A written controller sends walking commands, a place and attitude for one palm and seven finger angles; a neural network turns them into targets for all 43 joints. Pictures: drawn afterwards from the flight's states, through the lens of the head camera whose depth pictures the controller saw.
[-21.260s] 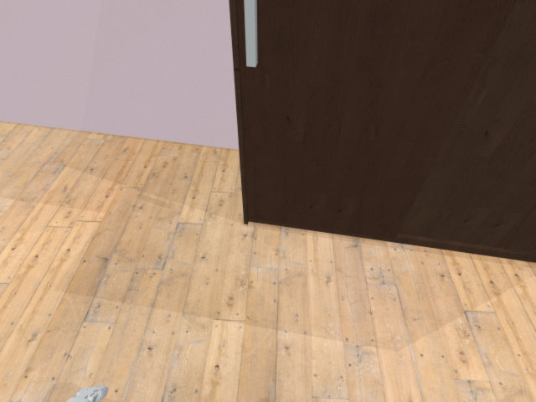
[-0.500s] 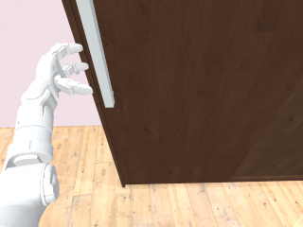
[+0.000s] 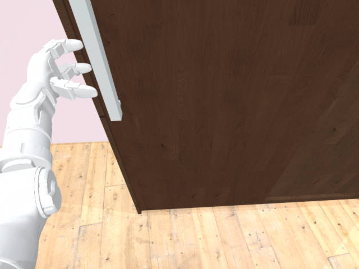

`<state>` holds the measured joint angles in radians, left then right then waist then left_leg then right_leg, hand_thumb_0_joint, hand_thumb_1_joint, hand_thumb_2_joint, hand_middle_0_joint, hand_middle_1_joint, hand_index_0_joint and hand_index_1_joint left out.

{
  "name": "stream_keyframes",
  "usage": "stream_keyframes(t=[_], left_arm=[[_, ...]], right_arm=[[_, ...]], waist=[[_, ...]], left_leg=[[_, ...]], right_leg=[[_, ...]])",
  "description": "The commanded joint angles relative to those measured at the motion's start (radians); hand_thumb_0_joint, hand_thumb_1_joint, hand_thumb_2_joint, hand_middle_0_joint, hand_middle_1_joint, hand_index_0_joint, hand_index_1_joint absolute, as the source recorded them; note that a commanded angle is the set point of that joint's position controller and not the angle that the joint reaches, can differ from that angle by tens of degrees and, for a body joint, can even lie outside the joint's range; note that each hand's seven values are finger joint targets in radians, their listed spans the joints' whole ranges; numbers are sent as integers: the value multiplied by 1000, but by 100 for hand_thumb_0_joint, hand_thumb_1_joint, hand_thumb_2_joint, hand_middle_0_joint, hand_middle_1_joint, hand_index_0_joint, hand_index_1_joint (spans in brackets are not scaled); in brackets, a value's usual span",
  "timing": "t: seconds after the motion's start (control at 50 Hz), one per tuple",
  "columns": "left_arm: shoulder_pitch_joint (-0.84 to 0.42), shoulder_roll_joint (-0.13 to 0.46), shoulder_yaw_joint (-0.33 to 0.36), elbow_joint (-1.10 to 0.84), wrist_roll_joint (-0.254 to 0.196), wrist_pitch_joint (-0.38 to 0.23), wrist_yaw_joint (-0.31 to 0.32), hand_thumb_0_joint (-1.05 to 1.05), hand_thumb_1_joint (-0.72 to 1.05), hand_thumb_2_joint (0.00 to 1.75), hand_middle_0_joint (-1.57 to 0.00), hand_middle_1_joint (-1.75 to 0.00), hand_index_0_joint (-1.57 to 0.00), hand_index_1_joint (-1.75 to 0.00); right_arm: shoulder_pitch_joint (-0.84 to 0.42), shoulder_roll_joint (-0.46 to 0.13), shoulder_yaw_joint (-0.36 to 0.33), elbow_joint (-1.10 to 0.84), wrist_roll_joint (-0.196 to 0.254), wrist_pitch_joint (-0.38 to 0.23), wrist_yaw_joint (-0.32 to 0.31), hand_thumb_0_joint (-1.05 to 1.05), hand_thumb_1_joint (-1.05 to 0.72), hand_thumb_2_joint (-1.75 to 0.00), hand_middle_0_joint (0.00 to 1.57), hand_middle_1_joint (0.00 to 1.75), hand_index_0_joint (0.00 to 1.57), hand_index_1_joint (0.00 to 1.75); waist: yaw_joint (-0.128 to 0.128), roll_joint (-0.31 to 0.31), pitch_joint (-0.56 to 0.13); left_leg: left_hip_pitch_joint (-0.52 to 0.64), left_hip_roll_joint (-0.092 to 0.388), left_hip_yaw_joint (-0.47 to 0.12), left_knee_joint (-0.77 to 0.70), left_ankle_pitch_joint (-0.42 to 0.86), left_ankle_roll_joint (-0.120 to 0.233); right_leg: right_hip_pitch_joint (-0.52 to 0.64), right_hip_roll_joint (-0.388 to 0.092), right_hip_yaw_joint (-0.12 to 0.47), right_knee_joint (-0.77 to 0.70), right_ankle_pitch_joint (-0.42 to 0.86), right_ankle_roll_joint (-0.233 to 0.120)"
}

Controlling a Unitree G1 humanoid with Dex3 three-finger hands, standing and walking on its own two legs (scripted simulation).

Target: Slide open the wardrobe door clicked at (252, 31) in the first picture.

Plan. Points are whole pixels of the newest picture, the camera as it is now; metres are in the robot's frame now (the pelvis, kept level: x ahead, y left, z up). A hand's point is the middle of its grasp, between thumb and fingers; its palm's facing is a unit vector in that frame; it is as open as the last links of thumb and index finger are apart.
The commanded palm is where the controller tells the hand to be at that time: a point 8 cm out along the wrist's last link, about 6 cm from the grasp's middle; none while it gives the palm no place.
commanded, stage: move the hooked fingers beside the handle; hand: left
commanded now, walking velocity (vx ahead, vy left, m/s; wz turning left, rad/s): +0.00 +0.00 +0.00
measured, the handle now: (102, 59) +0.52 +0.16 +0.22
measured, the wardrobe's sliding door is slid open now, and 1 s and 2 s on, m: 0.00 0.00 0.00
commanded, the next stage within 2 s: feel for the door with the fingertips in 1.86 s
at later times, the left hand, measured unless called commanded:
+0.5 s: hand (63, 81) +0.44 +0.22 +0.22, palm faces -0.01 -1.00 +0.02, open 14.0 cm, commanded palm +0.42 +0.27 +0.22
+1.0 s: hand (77, 77) +0.46 +0.20 +0.22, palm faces +0.03 -1.00 +0.02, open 14.0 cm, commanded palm +0.43 +0.26 +0.22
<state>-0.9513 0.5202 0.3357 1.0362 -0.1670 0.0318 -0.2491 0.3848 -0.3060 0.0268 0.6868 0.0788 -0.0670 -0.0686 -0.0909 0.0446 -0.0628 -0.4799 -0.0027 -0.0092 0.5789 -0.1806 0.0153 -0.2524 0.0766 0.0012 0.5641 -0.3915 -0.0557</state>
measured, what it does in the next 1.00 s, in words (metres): stands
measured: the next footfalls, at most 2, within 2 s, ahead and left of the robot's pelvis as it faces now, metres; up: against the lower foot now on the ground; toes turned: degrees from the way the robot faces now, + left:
none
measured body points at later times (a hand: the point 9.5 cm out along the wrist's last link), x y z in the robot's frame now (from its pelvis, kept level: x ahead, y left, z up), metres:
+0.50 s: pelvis +0.01 +0.01 +0.00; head +0.01 +0.00 +0.45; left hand +0.43 +0.27 +0.22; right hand +0.15 -0.25 -0.09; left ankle +0.07 +0.11 -0.73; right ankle -0.07 -0.09 -0.73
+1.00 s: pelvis +0.00 +0.01 +0.00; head +0.01 +0.00 +0.45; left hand +0.45 +0.26 +0.22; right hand +0.04 -0.26 -0.12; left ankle +0.07 +0.11 -0.73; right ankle -0.07 -0.09 -0.73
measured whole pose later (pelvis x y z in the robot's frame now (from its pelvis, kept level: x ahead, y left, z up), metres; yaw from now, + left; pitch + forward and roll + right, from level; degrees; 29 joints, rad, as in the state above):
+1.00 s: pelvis +0.00 +0.01 +0.00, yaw -1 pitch +4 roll -1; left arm -0.86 0.47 0.33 0.90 -0.18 0.08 -0.23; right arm 0.41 -0.30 0.02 0.68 0.08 -0.04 -0.07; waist -0.08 0.05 -0.07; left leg -0.46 -0.01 0.01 0.58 -0.19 0.03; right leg -0.23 0.07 0.02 0.55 -0.39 -0.04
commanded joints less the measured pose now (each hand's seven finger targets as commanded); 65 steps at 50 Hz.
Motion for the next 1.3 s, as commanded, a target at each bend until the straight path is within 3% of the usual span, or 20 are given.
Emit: stream_keyframes(t=[0.0,0.12,0.18,0.22,0.24,0.3,0.32,0.34,0.48,0.56,0.68,0.82,0.9,0.98,1.04,1.1,1.12,1.2,1.22,1.28], left_arm=[[-433,276,49,-316,-26,-83,-38,0,-50,30,-30,-120,-30,-120],[-327,319,98,-378,-54,-23,-62,0,-50,30,-30,-120,-30,-120],[-310,342,118,-424,-39,-2,-65,0,-50,30,-30,-120,-30,-120],[-328,271,55,-488,-48,-3,-66,0,-50,30,-30,-120,-30,-120],[-304,300,87,-488,-43,2,-64,0,-50,30,-30,-120,-30,-120],[-337,238,36,-575,-60,4,-73,0,-50,30,-30,-120,-30,-120],[-324,186,-5,-593,-75,7,-74,0,-50,30,-30,-120,-30,-120],[-331,214,24,-557,-72,20,-70,0,-50,30,-30,-120,-30,-120],[-392,132,-39,-466,-62,80,-22,0,-50,30,-30,-120,-30,-120],[-501,133,-49,-424,-44,54,23,0,-50,30,-30,-120,-30,-120],[-568,153,-32,-401,-27,-18,46,0,-50,30,-30,-120,-30,-120],[-415,211,26,-248,-23,-3,32,0,-50,30,-30,-120,-30,-120],[-398,203,25,-358,-20,-18,25,0,-50,30,-30,-120,-30,-120],[-401,275,77,-453,-30,-41,15,0,-50,30,-30,-120,-30,-120],[-387,275,73,-493,-33,-35,6,0,-50,30,-30,-120,-30,-120],[-407,197,-4,-446,-32,1,-6,0,-50,30,-30,-120,-30,-120],[-411,184,-16,-436,-38,7,-6,0,-50,30,-30,-120,-30,-120],[-435,139,-50,-424,-46,34,-10,0,-50,30,-30,-120,-30,-120],[-432,125,-57,-427,-56,30,-6,0,-50,30,-30,-120,-30,-120],[-478,160,-26,-381,-54,27,8,0,-50,30,-30,-120,-30,-120]], right_arm=[[-25,-144,-59,-135,7,-35,-14,0,-90,-90,20,30,20,30],[-27,-144,-63,-144,15,-22,-18,0,-90,-90,20,30,20,30],[-44,-141,-63,-152,18,-19,-16,0,-90,-90,20,30,20,30],[-52,-132,-64,-165,19,-20,-15,0,-90,-90,20,30,20,30],[-62,-136,-64,-162,18,-20,-12,0,-90,-90,20,30,20,30],[-83,-133,-63,-177,20,-26,-11,0,-90,-90,20,30,20,30],[-83,-128,-63,-182,21,-27,-13,0,-90,-90,20,30,20,30],[-89,-134,-63,-171,21,-30,-13,0,-90,-90,20,30,20,30],[-108,-128,-51,-157,18,-27,-13,0,-90,-90,20,30,20,30],[-102,-129,-46,-142,9,-23,-15,0,-90,-90,20,30,20,30],[-88,-128,-42,-135,-1,-31,-15,0,-90,-90,20,30,20,30],[-41,-143,-49,-136,-2,-18,-14,0,-90,-90,20,30,20,30],[-46,-137,-57,-157,2,-21,-10,0,-90,-90,20,30,20,30],[-47,-141,-61,-153,5,-21,-16,0,-90,-90,20,30,20,30],[-61,-138,-61,-152,10,-26,-20,0,-90,-90,20,30,20,30],[-61,-131,-56,-140,16,-28,-22,0,-90,-90,20,30,20,30],[-52,-132,-58,-140,16,-29,-24,0,-90,-90,20,30,20,30],[-59,-136,-60,-132,15,-37,-22,0,-90,-90,20,30,20,30],[-49,-136,-60,-132,13,-38,-23,0,-90,-90,20,30,20,30],[-59,-138,-55,-123,12,-39,-22,0,-90,-90,20,30,20,30]], waist=[[39,-7,-349],[54,-47,-301],[58,-4,-300],[40,19,-307],[52,29,-303],[40,61,-338],[30,46,-349],[34,33,-324],[24,-1,-254],[3,-2,-256],[9,42,-337],[37,-78,-279],[47,-9,-314],[47,-18,-323],[47,32,-309],[21,67,-226],[14,24,-222],[9,49,-249],[3,-4,-259],[4,-39,-247]], left_leg=[[397,-5,-14,6,192,54],[359,-13,5,7,209,64],[368,-12,5,11,227,61],[409,-11,7,24,255,64],[417,-9,-2,25,259,61],[489,-3,-21,21,279,56],[507,-3,-17,28,288,59],[499,-1,-28,26,268,57],[468,-1,-51,6,192,47],[468,4,-70,-2,134,43],[512,13,-79,-3,152,32],[383,6,-52,-12,137,45],[432,8,-44,-11,175,43],[437,8,-34,-15,188,49],[447,5,-24,-11,185,52],[432,6,-32,-23,114,47],[427,6,-30,-19,114,53],[462,5,-44,-17,121,47],[463,4,-42,-11,136,52],[429,1,-45,-16,101,50]], right_leg=[[-87,-48,20,-100,498,51],[-42,-55,21,-105,586,66],[-61,-57,28,-94,621,69],[-77,-52,19,-97,601,64],[-97,-48,19,-93,597,62],[-129,-37,4,-90,528,44],[-126,-38,0,-94,519,44],[-155,-33,0,-97,494,44],[-210,-39,-13,-106,375,34],[-238,-42,-13,-111,291,31],[-222,-41,-14,-98,279,24],[-145,-42,-11,-112,317,34],[-149,-35,-6,-108,349,33],[-112,-33,4,-117,394,36],[-117,-32,9,-125,400,38],[-190,-29,-1,-143,298,35],[-177,-33,-3,-149,297,38],[-211,-32,-4,-142,294,34],[-191,-34,-7,-142,312,38],[-197,-38,0,-138,300,41]])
